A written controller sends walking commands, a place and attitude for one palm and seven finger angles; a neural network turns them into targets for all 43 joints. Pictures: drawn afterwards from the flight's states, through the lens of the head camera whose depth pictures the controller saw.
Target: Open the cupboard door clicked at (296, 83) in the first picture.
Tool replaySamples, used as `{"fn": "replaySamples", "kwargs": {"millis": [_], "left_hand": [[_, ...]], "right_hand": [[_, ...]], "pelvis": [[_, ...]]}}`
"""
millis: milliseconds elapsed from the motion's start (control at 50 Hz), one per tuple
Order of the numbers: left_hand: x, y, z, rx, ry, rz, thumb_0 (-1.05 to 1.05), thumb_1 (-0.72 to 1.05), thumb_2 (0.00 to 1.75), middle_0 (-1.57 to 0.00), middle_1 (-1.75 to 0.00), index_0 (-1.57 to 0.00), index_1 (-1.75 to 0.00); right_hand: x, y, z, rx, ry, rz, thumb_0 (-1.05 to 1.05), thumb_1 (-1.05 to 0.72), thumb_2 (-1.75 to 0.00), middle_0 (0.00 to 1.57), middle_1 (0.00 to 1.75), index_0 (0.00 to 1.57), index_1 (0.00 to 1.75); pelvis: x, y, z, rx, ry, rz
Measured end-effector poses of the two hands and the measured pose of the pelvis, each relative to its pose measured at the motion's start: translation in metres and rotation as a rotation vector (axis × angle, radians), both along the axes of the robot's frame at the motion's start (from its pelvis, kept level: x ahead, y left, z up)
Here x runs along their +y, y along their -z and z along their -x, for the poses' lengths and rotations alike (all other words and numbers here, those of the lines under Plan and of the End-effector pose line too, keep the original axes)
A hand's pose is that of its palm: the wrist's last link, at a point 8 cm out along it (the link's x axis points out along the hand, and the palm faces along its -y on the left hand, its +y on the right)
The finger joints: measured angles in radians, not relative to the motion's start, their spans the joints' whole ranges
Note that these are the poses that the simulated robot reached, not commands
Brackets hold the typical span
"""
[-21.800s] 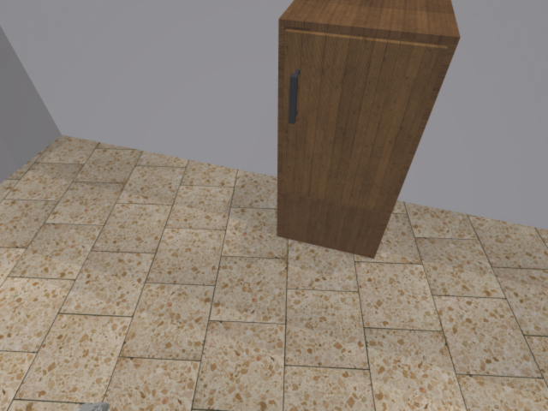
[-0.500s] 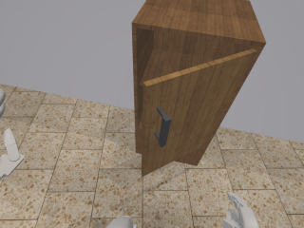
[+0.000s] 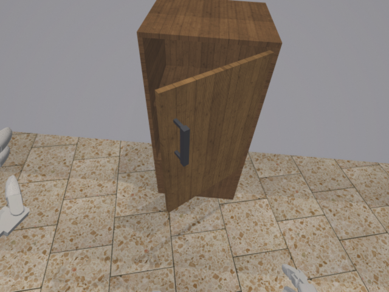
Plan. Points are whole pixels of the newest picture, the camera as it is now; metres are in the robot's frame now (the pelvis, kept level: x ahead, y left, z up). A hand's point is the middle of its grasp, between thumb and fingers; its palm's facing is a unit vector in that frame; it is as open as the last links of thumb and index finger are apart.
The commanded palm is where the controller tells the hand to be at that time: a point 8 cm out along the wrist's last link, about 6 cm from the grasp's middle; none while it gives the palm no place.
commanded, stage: stop stepping back and stand still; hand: left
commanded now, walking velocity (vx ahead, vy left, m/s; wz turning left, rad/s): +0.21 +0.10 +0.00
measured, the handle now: (180, 143) +0.51 +0.08 -0.01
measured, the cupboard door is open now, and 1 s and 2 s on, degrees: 40 40 40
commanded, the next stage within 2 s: let the arm hang, fingers relaxed in 0.36 s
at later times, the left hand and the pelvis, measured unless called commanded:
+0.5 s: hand (19, 224) +0.18 +0.29 +0.12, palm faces +0.36 -0.80 -0.48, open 7.4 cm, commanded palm none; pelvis -0.02 +0.02 +0.00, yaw +0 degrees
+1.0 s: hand out of the picture -0.20 +0.18 -0.16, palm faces +0.09 -0.98 -0.19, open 7.3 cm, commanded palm none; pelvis -0.05 +0.02 +0.00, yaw +2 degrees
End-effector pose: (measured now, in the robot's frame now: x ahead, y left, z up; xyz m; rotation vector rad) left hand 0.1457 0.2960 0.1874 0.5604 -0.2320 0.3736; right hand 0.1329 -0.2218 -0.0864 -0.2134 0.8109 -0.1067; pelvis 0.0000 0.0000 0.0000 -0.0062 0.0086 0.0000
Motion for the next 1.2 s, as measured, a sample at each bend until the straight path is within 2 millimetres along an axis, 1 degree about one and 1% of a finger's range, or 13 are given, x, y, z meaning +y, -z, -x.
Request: {"fn": "replaySamples", "kwargs": {"millis": [180, 320, 460, 500, 560, 600, 660, 740, 800, 880, 980, 1080, 1200], "left_hand": [[0.011, 0.015, -0.012, -0.061, -0.018, 0.055, 0.01, 0.89, 0.9, -0.21, -0.3, -0.22, -0.3], [0.001, 0.01, 0.002, -0.034, 0.052, 0.014, 0.01, 0.89, 0.9, -0.21, -0.3, -0.22, -0.3], [0.02, 0.015, 0.008, 0.006, -0.006, 0.02, 0.01, 0.89, 0.9, -0.21, -0.3, -0.22, -0.3], [0.028, 0.041, 0.001, 0.108, -0.015, 0.039, 0.01, 0.89, 0.9, -0.21, -0.3, -0.21, -0.3], [0.034, 0.13, -0.002, 0.459, -0.073, 0.188, 0.0, 0.9, 0.9, -0.2, -0.3, -0.21, -0.3], [0.025, 0.196, 0.016, 0.723, -0.106, 0.302, 0.0, 0.9, 0.9, -0.19, -0.3, -0.2, -0.3], [-0.008, 0.277, 0.068, 1.07, -0.12, 0.455, 0.0, 0.91, 0.9, -0.19, -0.3, -0.2, -0.29], [-0.05, 0.333, 0.154, 1.399, -0.172, 0.614, 0.01, 0.95, 0.9, -0.2, -0.3, -0.2, -0.29], [-0.056, 0.343, 0.215, 1.558, -0.243, 0.672, 0.01, 0.99, 0.89, -0.2, -0.3, -0.21, -0.3], [-0.06, 0.335, 0.285, 1.712, -0.345, 0.713, 0.01, 0.97, 0.9, -0.2, -0.3, -0.21, -0.3], [-0.063, 0.317, 0.339, 1.822, -0.446, 0.718, 0.01, 0.94, 0.9, -0.2, -0.3, -0.2, -0.3], [-0.066, 0.311, 0.351, 1.832, -0.478, 0.705, 0.0, 0.92, 0.9, -0.2, -0.3, -0.2, -0.29], [-0.074, 0.324, 0.321, 1.746, -0.424, 0.704, 0.0, 0.91, 0.9, -0.19, -0.3, -0.2, -0.29]], "right_hand": [[-0.037, -0.004, 0.027, -0.034, 0.119, 0.095, 0.01, -0.91, -0.9, 0.2, 0.3, 0.21, 0.3], [-0.025, -0.014, 0.026, -0.072, 0.095, 0.073, 0.01, -0.91, -0.9, 0.2, 0.3, 0.2, 0.3], [0.001, -0.011, 0.016, -0.056, 0.047, 0.047, 0.01, -0.91, -0.9, 0.2, 0.3, 0.21, 0.3], [0.006, -0.002, 0.012, -0.046, -0.005, 0.017, 0.01, -0.91, -0.9, 0.2, 0.3, 0.21, 0.3], [0.01, 0.02, 0.012, 0.027, -0.046, -0.007, 0.0, -0.91, -0.9, 0.2, 0.3, 0.21, 0.3], [0.012, 0.03, 0.019, 0.077, -0.045, -0.016, 0.0, -0.91, -0.9, 0.2, 0.3, 0.21, 0.3], [0.013, 0.034, 0.042, 0.159, -0.025, -0.015, 0.0, -0.91, -0.9, 0.2, 0.3, 0.21, 0.3], [0.012, 0.036, 0.086, 0.311, 0.015, 0.011, 0.0, -0.91, -0.9, 0.2, 0.3, 0.21, 0.3], [0.01, 0.04, 0.124, 0.444, 0.043, 0.029, 0.0, -0.91, -0.9, 0.2, 0.3, 0.21, 0.3], [0.009, 0.044, 0.168, 0.593, 0.077, 0.031, 0.0, -0.91, -0.9, 0.2, 0.3, 0.21, 0.3], [0.015, 0.051, 0.203, 0.684, 0.108, 0.001, 0.0, -0.91, -0.9, 0.2, 0.3, 0.2, 0.3], [0.025, 0.059, 0.218, 0.702, 0.118, -0.048, 0.0, -0.91, -0.9, 0.2, 0.3, 0.2, 0.3], [0.038, 0.067, 0.218, 0.674, 0.123, -0.097, 0.0, -0.91, -0.9, 0.2, 0.3, 0.2, 0.3]], "pelvis": [[0.004, 0.007, 0.007, -0.043, 0.007, -0.017], [0.004, 0.003, 0.016, -0.022, 0.007, 0.015], [0.013, 0.0, 0.018, -0.025, 0.016, 0.012], [0.017, 0.002, 0.023, -0.01, 0.002, 0.017], [0.024, 0.007, 0.032, -0.005, -0.01, 0.012], [0.026, 0.009, 0.037, -0.015, -0.016, 0.012], [0.026, 0.008, 0.04, -0.033, -0.017, 0.009], [0.024, 0.004, 0.044, -0.042, -0.019, 0.01], [0.023, 0.001, 0.046, -0.036, -0.026, 0.012], [0.023, -0.002, 0.049, -0.029, -0.037, 0.013], [0.024, -0.003, 0.052, -0.032, -0.039, 0.013], [0.022, -0.002, 0.054, -0.038, -0.037, 0.01], [0.018, 0.001, 0.053, -0.052, -0.036, 0.013]]}}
